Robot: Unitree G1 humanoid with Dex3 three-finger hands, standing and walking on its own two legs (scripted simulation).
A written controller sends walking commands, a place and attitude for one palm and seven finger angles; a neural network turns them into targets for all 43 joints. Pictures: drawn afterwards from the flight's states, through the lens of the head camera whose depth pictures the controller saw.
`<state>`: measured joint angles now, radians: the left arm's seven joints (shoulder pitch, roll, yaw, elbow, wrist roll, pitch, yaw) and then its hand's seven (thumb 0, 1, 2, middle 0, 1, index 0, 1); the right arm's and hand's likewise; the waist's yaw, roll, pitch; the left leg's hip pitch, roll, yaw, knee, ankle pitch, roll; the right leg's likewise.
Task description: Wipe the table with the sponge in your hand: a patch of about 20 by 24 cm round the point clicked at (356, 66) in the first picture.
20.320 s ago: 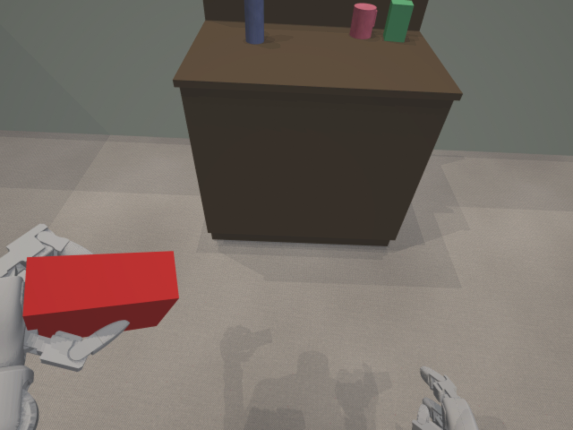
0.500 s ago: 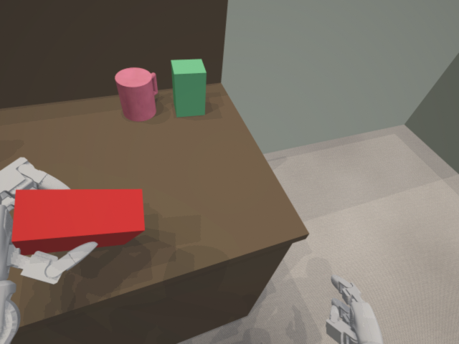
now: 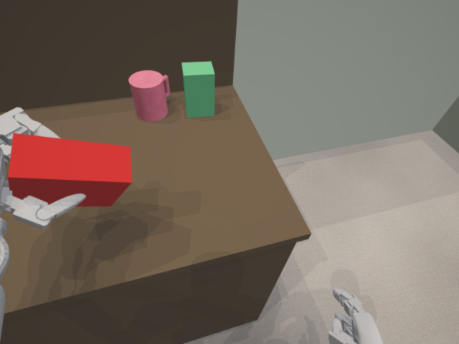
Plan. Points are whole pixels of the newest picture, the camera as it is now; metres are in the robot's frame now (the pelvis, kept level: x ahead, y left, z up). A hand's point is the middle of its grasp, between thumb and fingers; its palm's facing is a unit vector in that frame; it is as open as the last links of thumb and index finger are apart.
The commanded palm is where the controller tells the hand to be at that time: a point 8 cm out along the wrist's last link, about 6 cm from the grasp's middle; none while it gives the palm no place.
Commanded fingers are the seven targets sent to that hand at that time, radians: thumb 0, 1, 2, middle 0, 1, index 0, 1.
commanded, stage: turn the palm down, sponge in hand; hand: left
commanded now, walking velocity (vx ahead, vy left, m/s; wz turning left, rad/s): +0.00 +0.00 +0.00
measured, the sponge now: (88, 177) +0.28 +0.24 +0.17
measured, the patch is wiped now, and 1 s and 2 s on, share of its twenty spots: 0.00 0.00 0.00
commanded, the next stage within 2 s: none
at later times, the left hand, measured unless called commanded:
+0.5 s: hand (74, 210) +0.23 +0.24 +0.16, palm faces +0.30 -0.58 -0.76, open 9.7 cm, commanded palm +0.18 +0.26 +0.21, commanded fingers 0.00 0.10 1.30 -1.20 -1.60 -1.20 -1.60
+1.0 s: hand (78, 204) +0.23 +0.23 +0.18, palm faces +0.25 -0.33 -0.91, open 9.7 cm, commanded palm +0.19 +0.25 +0.24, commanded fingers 0.00 0.10 1.30 -1.20 -1.60 -1.20 -1.60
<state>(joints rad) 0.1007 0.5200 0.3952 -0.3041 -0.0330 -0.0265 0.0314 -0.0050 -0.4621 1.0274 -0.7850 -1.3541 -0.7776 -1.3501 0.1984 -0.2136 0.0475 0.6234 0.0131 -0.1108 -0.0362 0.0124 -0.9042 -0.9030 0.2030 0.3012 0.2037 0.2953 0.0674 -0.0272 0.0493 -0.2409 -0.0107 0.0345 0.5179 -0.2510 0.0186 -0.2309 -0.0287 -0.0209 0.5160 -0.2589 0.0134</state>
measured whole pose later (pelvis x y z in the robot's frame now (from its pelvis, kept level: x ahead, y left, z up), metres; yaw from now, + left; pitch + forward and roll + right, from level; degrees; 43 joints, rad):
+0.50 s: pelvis +0.01 -0.06 -0.01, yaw +2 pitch -1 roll +1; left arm 0.23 0.60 0.36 -0.31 0.14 0.12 -0.06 0.00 -0.46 1.03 -0.78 -1.36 -0.77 -1.36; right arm 0.15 -0.27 0.02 0.62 0.03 -0.09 -0.11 0.01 -0.91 -0.90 0.20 0.30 0.20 0.30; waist 0.09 0.06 0.02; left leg -0.27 0.04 -0.03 0.58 -0.29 -0.04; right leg -0.27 0.02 -0.09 0.61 -0.33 -0.07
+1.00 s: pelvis +0.02 -0.05 -0.01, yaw +1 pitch +0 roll +1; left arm 0.31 0.69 0.29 -0.49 0.33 0.17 -0.03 0.00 -0.46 1.03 -0.78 -1.36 -0.78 -1.35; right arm 0.17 -0.28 0.00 0.59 0.06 -0.08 -0.12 0.01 -0.91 -0.90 0.20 0.30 0.20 0.29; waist 0.11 0.09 -0.02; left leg -0.29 0.03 -0.01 0.61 -0.32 -0.04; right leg -0.29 0.01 -0.06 0.65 -0.36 -0.05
